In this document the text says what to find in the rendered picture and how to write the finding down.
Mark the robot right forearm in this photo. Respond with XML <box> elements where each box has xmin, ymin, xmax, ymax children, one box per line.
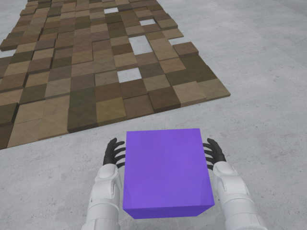
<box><xmin>213</xmin><ymin>161</ymin><xmax>269</xmax><ymax>230</ymax></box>

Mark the robot right hand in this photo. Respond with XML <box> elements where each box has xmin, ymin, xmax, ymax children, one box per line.
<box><xmin>203</xmin><ymin>138</ymin><xmax>226</xmax><ymax>171</ymax></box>

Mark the carton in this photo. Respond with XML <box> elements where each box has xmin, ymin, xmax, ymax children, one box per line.
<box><xmin>123</xmin><ymin>128</ymin><xmax>215</xmax><ymax>219</ymax></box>

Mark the robot left hand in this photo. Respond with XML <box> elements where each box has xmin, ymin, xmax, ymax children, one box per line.
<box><xmin>103</xmin><ymin>138</ymin><xmax>126</xmax><ymax>168</ymax></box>

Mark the robot left forearm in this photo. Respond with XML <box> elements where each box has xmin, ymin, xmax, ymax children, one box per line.
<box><xmin>81</xmin><ymin>164</ymin><xmax>122</xmax><ymax>230</ymax></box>

